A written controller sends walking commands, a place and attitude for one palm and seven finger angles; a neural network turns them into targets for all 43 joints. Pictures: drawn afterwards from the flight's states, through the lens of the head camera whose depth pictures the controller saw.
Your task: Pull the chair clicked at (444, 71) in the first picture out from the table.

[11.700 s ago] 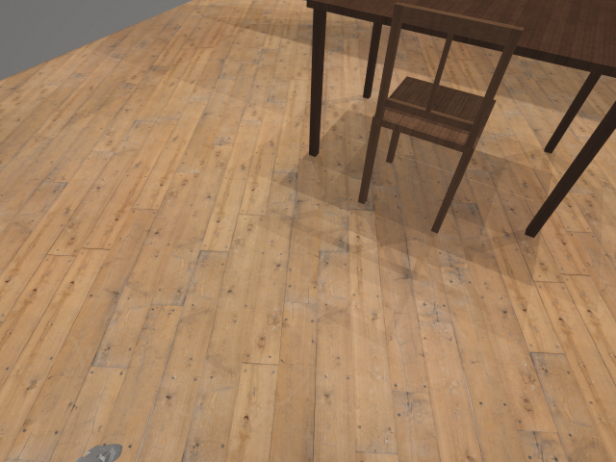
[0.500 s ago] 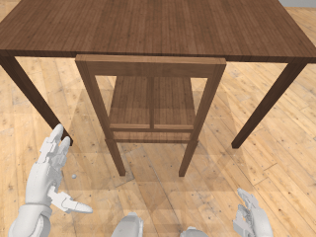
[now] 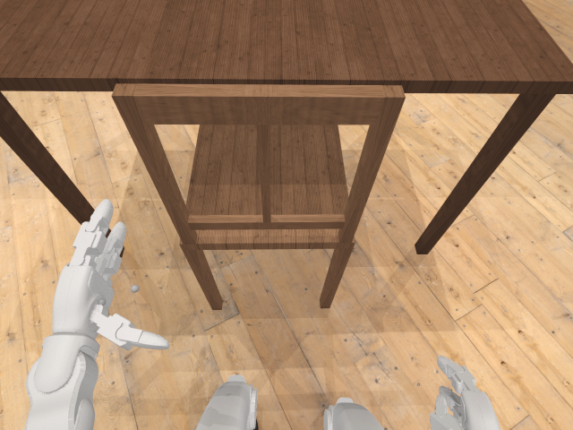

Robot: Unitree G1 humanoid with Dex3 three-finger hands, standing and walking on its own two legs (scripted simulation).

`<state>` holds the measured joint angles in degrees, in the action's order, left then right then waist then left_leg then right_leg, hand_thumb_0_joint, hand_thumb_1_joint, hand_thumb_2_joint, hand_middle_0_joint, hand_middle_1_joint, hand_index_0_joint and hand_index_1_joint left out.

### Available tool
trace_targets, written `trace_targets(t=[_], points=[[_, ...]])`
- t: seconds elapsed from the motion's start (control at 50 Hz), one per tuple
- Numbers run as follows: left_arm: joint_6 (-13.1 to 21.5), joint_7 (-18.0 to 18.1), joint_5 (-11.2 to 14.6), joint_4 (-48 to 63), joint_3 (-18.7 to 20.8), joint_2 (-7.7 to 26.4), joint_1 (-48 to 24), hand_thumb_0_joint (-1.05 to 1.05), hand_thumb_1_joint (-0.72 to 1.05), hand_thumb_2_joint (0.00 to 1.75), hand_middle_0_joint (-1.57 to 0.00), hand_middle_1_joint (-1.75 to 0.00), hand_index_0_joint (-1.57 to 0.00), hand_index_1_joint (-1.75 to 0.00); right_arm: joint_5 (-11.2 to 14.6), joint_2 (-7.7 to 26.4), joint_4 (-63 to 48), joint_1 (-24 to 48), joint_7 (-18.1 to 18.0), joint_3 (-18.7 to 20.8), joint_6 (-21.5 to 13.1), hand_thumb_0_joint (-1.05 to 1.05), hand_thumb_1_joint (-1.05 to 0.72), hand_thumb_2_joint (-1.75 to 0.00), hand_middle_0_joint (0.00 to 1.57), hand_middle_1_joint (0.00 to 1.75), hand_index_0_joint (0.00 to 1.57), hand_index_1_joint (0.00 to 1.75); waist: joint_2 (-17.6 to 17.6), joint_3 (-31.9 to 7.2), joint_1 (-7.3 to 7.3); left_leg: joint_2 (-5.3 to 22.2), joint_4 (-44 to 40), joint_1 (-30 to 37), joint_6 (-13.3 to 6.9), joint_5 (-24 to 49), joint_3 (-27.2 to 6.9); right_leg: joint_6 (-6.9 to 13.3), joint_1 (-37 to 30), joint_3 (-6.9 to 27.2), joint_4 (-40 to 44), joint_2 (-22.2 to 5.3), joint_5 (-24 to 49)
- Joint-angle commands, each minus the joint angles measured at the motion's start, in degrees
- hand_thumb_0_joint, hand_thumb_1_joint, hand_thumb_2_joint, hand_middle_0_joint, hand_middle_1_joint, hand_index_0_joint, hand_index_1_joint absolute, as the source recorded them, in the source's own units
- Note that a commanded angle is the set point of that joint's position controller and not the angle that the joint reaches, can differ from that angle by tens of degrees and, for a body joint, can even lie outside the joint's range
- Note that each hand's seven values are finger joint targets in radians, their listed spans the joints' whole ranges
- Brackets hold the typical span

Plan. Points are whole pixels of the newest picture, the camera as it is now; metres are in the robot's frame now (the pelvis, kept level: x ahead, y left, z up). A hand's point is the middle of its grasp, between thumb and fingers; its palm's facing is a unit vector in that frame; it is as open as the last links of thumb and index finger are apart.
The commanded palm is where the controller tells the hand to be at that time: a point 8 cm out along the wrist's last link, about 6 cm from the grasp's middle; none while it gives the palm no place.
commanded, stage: aim the fingers beside a spindle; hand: left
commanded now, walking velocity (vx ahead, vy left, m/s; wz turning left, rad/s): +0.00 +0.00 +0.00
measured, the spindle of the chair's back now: (265, 177) +0.51 +0.06 +0.00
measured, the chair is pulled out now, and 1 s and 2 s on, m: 0.00 0.00 0.00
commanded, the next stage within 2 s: push the fingers through the gap in 1.46 s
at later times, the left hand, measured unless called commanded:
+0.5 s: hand (147, 262) +0.34 +0.22 +0.01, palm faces +0.07 -1.00 -0.03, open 16.9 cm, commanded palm +0.32 +0.26 +0.02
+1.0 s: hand (159, 247) +0.37 +0.21 +0.00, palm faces +0.06 -1.00 -0.03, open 16.9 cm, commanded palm +0.34 +0.26 +0.00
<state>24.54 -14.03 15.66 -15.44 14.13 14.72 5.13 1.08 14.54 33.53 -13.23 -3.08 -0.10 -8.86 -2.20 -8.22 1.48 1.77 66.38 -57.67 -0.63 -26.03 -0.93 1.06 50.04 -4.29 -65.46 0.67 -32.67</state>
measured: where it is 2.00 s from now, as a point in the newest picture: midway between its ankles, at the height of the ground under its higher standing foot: outside the picture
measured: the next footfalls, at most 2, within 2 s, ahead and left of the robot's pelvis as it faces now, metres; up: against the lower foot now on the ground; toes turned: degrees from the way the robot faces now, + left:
none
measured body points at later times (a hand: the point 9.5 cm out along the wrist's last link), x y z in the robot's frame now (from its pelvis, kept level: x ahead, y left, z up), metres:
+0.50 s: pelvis +0.00 +0.01 -0.01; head +0.10 +0.03 +0.42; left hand +0.33 +0.27 +0.02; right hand +0.15 -0.24 -0.11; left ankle +0.05 +0.11 -0.65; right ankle -0.01 -0.11 -0.65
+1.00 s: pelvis +0.00 +0.02 -0.03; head +0.11 +0.03 +0.41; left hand +0.36 +0.26 +0.00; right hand +0.12 -0.24 -0.13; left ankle +0.05 +0.11 -0.65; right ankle -0.01 -0.11 -0.65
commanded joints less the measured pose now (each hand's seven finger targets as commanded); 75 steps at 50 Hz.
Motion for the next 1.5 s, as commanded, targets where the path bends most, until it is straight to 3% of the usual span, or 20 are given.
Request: trace_targets(t=[0.0, 0.16, 0.2, 0.26, 0.3, 0.4, 0.48, 0.6, 0.8, 0.84, 0.92, 1.04, 1.1, 1.14, 1.18, 1.2, 1.24, 1.3, 1.4, 1.48], points=[[4.21, 0.34, 0.35, 9.22, 3.96, 9.75, -10.13, 0.00, -0.50, 0.30, -0.06, -0.08, -0.06, -0.08, 0.17, 8.28, -7.44, 1.00, -0.81, 3.20, -2.37, 0.00, -0.90, -0.90, 0.20, 0.30, 0.20, 0.30, -0.11, -15.81, 0.60, -0.87, -7.51, 14.86, -1.19, 9.72, -1.19, -0.09, -2.81, 2.65, 10.23, 0.35, 12.93], [4.28, 1.17, -0.57, 6.80, 3.33, 9.60, -16.38, 0.00, -0.50, 0.30, -0.06, -0.08, -0.06, -0.08, -0.13, 8.40, -6.93, 0.42, -0.66, 3.18, -1.56, 0.00, -0.90, -0.90, 0.20, 0.30, 0.20, 0.30, -2.02, -18.58, 0.76, -0.65, -6.81, 16.57, -0.94, 11.05, -1.56, 0.20, -0.79, 2.05, 8.60, 0.45, 13.66], [4.00, 1.36, -0.65, 5.25, 4.54, 10.47, -16.00, 0.00, -0.50, 0.30, -0.06, -0.08, -0.06, -0.08, -0.15, 8.57, -6.74, 0.06, -0.51, 3.32, -1.13, 0.00, -0.90, -0.90, 0.20, 0.30, 0.20, 0.30, -0.28, -19.24, 0.69, -0.57, -6.23, 15.86, -1.01, 11.81, -1.45, 0.08, -1.23, 2.14, 8.24, 0.49, 14.83], [4.07, 1.60, -1.03, 5.78, 3.37, 9.21, -15.77, 0.00, -0.50, 0.30, -0.06, -0.08, -0.06, -0.08, -0.21, 8.36, -7.12, 0.00, -0.13, 3.36, -0.64, 0.00, -0.90, -0.90, 0.20, 0.30, 0.20, 0.30, -2.31, -20.42, 0.29, -0.40, -6.51, 17.89, -0.68, 13.68, -1.75, 0.30, -0.41, 1.61, 7.56, 0.52, 15.60], [3.67, 2.08, -1.24, 3.76, 3.45, 9.46, -17.27, 0.00, -0.50, 0.30, -0.06, -0.08, -0.06, -0.08, -0.23, 8.60, -6.83, -0.31, 0.05, 3.29, -0.20, 0.00, -0.90, -0.90, 0.20, 0.30, 0.20, 0.30, -0.28, -18.97, 0.96, -0.34, -6.12, 16.21, -0.75, 13.01, -2.00, 0.22, 0.26, 1.45, 7.33, 0.58, 15.31], [4.78, 2.60, -2.00, 2.47, 4.21, 10.58, -21.78, 0.00, -0.50, 0.30, -0.06, -0.08, -0.06, -0.08, -0.50, 8.75, -6.41, -0.68, 0.11, 3.33, 0.54, 0.00, -0.90, -0.90, 0.20, 0.30, 0.20, 0.30, -1.55, -19.96, 1.00, -0.32, -5.30, 16.09, -0.59, 12.38, -2.26, 0.46, 2.06, 1.45, 6.38, 0.63, 14.03], [5.76, 2.92, -2.58, 4.51, 1.53, 8.89, -25.13, 0.00, -0.50, 0.30, -0.06, -0.08, -0.06, -0.08, -0.75, 8.70, -6.22, -0.81, 0.29, 3.38, 0.65, 0.00, -0.90, -0.90, 0.20, 0.30, 0.20, 0.30, -4.60, -22.51, 1.52, -0.05, -4.96, 19.64, -0.29, 14.22, -3.18, 0.75, 4.33, 0.90, 5.42, 0.65, 13.76], [4.86, 4.35, -3.47, -0.58, 1.98, 8.93, -26.79, 0.00, -0.50, 0.30, -0.06, -0.08, -0.06, -0.08, -0.68, 9.07, -5.48, -1.28, 0.60, 3.51, 2.00, 0.00, -0.90, -0.90, 0.20, 0.30, 0.20, 0.30, -1.48, -20.40, 1.92, 0.09, -4.57, 17.15, -0.17, 12.35, -3.51, 0.58, 6.33, 0.64, 4.99, 0.68, 12.60], [6.90, 4.96, -4.20, -4.37, 4.72, 11.90, -31.91, 0.00, -0.50, 0.30, -0.06, -0.08, -0.06, -0.08, -1.09, 9.08, -5.02, -1.79, 0.88, 3.29, 3.81, 0.00, -0.90, -0.90, 0.20, 0.30, 0.20, 0.30, -2.15, -23.76, 1.50, -0.16, -2.42, 15.22, -0.27, 12.86, -2.80, 0.77, 6.01, 1.49, 3.48, 0.96, 13.57], [6.83, 4.37, -4.17, -5.15, 2.15, 9.27, -33.52, 0.00, -0.50, 0.30, -0.06, -0.08, -0.06, -0.08, -1.00, 9.00, -4.91, -1.97, 1.06, 3.36, 3.98, 0.00, -0.90, -0.90, 0.20, 0.30, 0.20, 0.30, -2.41, -23.40, 2.49, 0.04, -2.44, 16.45, -0.08, 12.73, -3.22, 0.72, 8.02, 1.02, 3.52, 0.99, 12.85], [6.25, 3.85, -3.32, -3.68, 3.49, 10.33, -28.62, 0.00, -0.50, 0.30, -0.06, -0.08, -0.06, -0.08, -0.79, 9.17, -5.56, -2.18, 1.30, 3.60, 4.30, 0.00, -0.90, -0.90, 0.20, 0.30, 0.20, 0.30, -2.38, -25.93, 1.05, -0.11, -2.74, 17.15, -0.18, 15.00, -2.85, 0.80, 4.93, 1.28, 3.80, 1.02, 15.19], [6.32, 4.30, -2.99, -4.05, 5.63, 12.06, -28.27, 0.00, -0.50, 0.30, -0.06, -0.08, -0.06, -0.08, -0.57, 8.93, -5.47, -1.76, 1.21, 3.44, 4.91, 0.00, -0.90, -0.90, 0.20, 0.30, 0.20, 0.30, -0.76, -22.08, 1.57, -0.28, -2.76, 13.03, -0.56, 11.65, -2.23, 0.51, 4.66, 1.69, 4.29, 1.08, 13.62], [7.77, 3.94, -3.15, -2.89, 6.64, 14.00, -32.43, 0.00, -0.50, 0.30, -0.06, -0.08, -0.06, -0.08, -0.72, 9.08, -4.82, -1.84, 0.73, 3.44, 4.60, 0.00, -0.90, -0.90, 0.20, 0.30, 0.20, 0.30, -2.11, -23.02, 1.97, -0.17, -2.17, 13.35, -0.63, 10.60, -2.34, 0.51, 5.70, 1.98, 3.93, 1.10, 12.23], [8.33, 3.29, -2.94, -1.63, 4.56, 12.06, -31.91, 0.00, -0.50, 0.30, -0.06, -0.08, -0.06, -0.08, -0.75, 8.88, -5.07, -1.53, 0.76, 3.36, 4.12, 0.00, -0.90, -0.90, 0.20, 0.30, 0.20, 0.30, -5.00, -23.74, 1.81, -0.10, -2.81, 16.38, -0.24, 11.16, -2.79, 0.84, 6.75, 1.64, 4.18, 1.12, 11.63], [7.92, 2.60, -2.51, -2.38, 2.02, 9.37, -31.58, 0.00, -0.50, 0.30, -0.06, -0.08, -0.06, -0.08, -0.68, 8.89, -4.87, -1.83, 0.67, 3.42, 3.75, 0.00, -0.90, -0.90, 0.20, 0.30, 0.20, 0.30, -3.93, -23.80, 2.82, -0.08, -2.50, 16.75, -0.54, 11.70, -2.99, 0.74, 7.24, 1.49, 4.43, 1.19, 12.07], [7.64, 2.50, -2.56, -3.08, 3.38, 10.83, -30.80, 0.00, -0.50, 0.30, -0.06, -0.08, -0.06, -0.08, -0.61, 9.24, -4.56, -2.01, 0.58, 3.57, 3.75, 0.00, -0.90, -0.90, 0.20, 0.30, 0.20, 0.30, -3.24, -23.70, 2.33, 0.00, -2.49, 16.50, -0.42, 11.95, -2.95, 0.74, 7.01, 1.51, 4.40, 1.05, 12.46], [6.83, 2.17, -2.52, -3.07, 1.43, 8.71, -29.56, 0.00, -0.50, 0.30, -0.06, -0.08, -0.06, -0.08, -0.50, 9.13, -4.85, -1.86, 0.79, 3.59, 3.69, 0.00, -0.90, -0.90, 0.20, 0.30, 0.20, 0.30, -3.66, -23.65, 2.08, 0.00, -3.00, 17.13, -0.27, 12.18, -3.32, 0.77, 7.34, 1.09, 4.26, 1.01, 12.29], [5.69, 2.75, -2.70, -6.91, 3.75, 10.80, -29.47, 0.00, -0.50, 0.30, -0.06, -0.08, -0.06, -0.08, -0.37, 9.46, -4.60, -1.91, 0.78, 3.55, 4.09, 0.00, -0.90, -0.90, 0.20, 0.30, 0.20, 0.30, 0.02, -20.88, 2.32, -0.17, -2.66, 13.18, -0.63, 9.70, -2.96, 0.56, 7.23, 1.32, 4.43, 1.00, 11.30], [6.94, 4.42, -3.13, -2.39, 6.68, 13.94, -30.04, 0.00, -0.50, 0.30, -0.06, -0.08, -0.06, -0.08, -0.79, 8.96, -5.58, -1.47, 1.00, 3.33, 4.32, 0.00, -0.90, -0.90, 0.20, 0.30, 0.20, 0.30, -3.10, -23.92, 0.84, -0.32, -2.51, 15.04, -0.43, 12.48, -2.65, 0.79, 5.23, 1.74, 3.74, 1.00, 13.45], [7.09, 4.35, -3.29, -1.68, 2.99, 10.24, -29.94, 0.00, -0.50, 0.30, -0.06, -0.08, -0.06, -0.08, -0.74, 8.72, -5.80, -1.62, 1.09, 3.32, 4.15, 0.00, -0.90, -0.90, 0.20, 0.30, 0.20, 0.30, -2.71, -23.87, 2.18, -0.09, -2.45, 16.34, -0.47, 13.40, -3.01, 0.68, 6.21, 1.37, 3.80, 1.19, 13.80]])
